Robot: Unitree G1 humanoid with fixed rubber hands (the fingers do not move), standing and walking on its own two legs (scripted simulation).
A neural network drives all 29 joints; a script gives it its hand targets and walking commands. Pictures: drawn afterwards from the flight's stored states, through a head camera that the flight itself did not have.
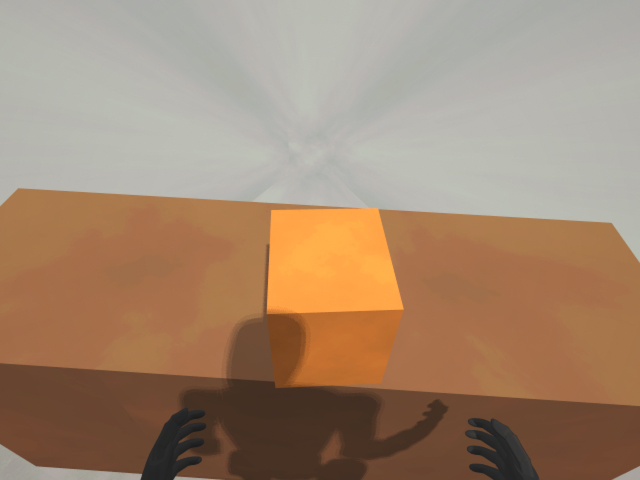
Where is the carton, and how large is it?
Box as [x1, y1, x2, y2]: [267, 208, 403, 387]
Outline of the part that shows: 377,208 271,210 267,320 275,387 374,383 381,381 403,308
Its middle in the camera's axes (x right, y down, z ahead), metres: +0.01 +0.09 +0.64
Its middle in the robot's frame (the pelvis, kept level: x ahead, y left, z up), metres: +0.42 +0.05 -0.04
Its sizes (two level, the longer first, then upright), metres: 0.200 0.174 0.209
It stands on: a pedestal, 0.63 m high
